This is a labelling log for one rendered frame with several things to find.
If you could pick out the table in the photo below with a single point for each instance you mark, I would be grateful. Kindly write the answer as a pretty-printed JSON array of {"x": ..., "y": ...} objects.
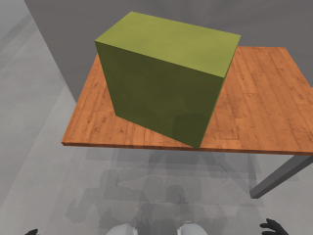
[{"x": 265, "y": 107}]

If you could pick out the carton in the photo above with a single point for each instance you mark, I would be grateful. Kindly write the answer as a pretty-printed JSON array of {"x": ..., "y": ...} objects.
[{"x": 166, "y": 75}]

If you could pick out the robot thigh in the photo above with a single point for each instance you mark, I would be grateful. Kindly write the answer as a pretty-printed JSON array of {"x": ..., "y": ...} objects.
[
  {"x": 190, "y": 229},
  {"x": 123, "y": 229}
]

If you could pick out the robot right thigh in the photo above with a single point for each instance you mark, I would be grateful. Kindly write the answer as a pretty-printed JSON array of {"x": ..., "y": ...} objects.
[{"x": 190, "y": 229}]

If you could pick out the robot left thigh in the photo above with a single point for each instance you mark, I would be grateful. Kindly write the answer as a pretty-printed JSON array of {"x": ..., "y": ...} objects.
[{"x": 123, "y": 229}]

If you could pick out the right robot hand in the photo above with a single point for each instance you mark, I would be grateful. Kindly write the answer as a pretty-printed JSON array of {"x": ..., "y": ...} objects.
[{"x": 272, "y": 224}]

